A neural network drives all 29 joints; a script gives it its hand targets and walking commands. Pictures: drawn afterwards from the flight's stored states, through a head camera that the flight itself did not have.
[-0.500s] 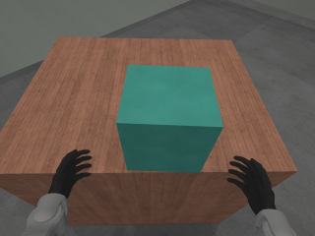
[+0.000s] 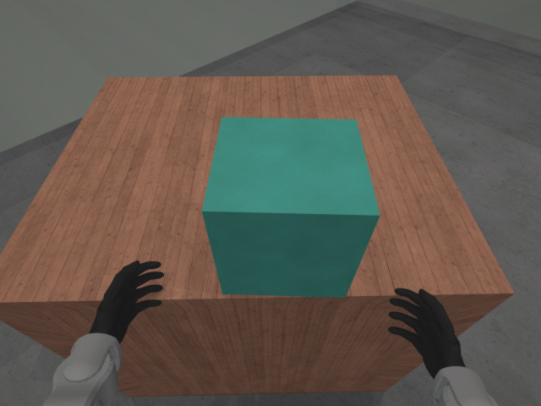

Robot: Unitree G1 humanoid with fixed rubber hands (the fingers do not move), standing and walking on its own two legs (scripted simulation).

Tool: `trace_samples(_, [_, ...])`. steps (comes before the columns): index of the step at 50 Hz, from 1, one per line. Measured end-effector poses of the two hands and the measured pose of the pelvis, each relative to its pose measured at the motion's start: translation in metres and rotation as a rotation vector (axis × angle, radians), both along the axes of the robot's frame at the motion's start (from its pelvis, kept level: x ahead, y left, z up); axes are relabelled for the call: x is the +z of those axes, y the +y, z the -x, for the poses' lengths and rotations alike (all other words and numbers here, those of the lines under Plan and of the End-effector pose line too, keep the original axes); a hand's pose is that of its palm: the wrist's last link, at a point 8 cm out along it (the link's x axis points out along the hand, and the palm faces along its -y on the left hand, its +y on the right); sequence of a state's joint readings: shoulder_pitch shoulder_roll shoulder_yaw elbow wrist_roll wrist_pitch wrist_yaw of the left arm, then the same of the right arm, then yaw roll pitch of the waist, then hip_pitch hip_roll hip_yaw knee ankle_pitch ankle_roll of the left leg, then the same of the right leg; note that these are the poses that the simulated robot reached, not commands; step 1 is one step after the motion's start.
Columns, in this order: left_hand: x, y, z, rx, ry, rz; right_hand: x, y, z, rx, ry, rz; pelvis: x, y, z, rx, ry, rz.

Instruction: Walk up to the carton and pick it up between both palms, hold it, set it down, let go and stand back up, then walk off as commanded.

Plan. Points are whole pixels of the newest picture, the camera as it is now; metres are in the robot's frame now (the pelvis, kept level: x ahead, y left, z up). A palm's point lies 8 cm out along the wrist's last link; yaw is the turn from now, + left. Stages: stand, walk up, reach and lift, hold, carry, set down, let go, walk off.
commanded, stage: set down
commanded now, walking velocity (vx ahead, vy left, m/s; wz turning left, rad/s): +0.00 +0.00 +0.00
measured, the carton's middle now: (286, 211) +0.37 +0.00 +0.09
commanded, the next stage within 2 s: none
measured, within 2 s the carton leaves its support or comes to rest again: neither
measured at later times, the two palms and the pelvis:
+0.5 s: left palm (112, 321) +0.21 +0.23 +0.05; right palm (429, 362) +0.19 -0.20 -0.01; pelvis -0.01 +0.00 +0.00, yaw +0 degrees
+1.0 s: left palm (112, 319) +0.21 +0.23 +0.05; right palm (426, 392) +0.15 -0.19 -0.03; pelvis -0.07 +0.02 +0.00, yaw +0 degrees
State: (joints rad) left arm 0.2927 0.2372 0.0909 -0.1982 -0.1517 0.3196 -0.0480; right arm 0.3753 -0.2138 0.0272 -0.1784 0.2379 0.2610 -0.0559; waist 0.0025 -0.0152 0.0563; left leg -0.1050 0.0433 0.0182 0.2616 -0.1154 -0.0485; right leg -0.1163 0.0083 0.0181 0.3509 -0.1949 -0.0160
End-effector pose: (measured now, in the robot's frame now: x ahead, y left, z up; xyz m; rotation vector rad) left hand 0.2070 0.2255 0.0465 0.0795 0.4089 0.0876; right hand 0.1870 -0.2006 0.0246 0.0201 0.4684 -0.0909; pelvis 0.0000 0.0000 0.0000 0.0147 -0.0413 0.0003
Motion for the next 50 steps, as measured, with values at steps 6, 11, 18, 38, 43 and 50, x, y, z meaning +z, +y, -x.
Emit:
trace_samples(6, [0.0,0.0,0.0,-0.009,0.002,-0.009,-0.012,-0.002,0.004,0.0,0.038,0.001,0.0,0.0,0.0,0.0,0.0,0.0])
trace_samples(11, [0.0,0.0,0.0,-0.017,-0.001,-0.015,-0.021,-0.003,0.005,0.003,0.058,0.008,0.0,0.0,0.001,0.0,-0.002,0.0])
trace_samples(18, [0.0,0.001,-0.001,-0.037,0.0,-0.022,-0.031,-0.003,0.003,0.011,0.068,0.021,0.0,0.002,0.005,0.0,-0.009,0.001])
trace_samples(38, [0.001,0.003,-0.002,-0.08,0.007,-0.026,-0.048,0.0,0.008,0.043,0.097,0.094,0.0,0.006,0.036,0.002,-0.051,0.003])
trace_samples(43, [0.001,0.003,-0.003,-0.082,0.015,-0.032,-0.052,0.002,0.019,0.052,0.116,0.111,0.001,0.009,0.049,0.002,-0.067,0.006])
trace_samples(50, [0.002,0.002,-0.004,-0.075,0.028,-0.039,-0.052,0.008,0.034,0.063,0.116,0.129,0.0,0.016,0.067,0.0,-0.09,0.015])
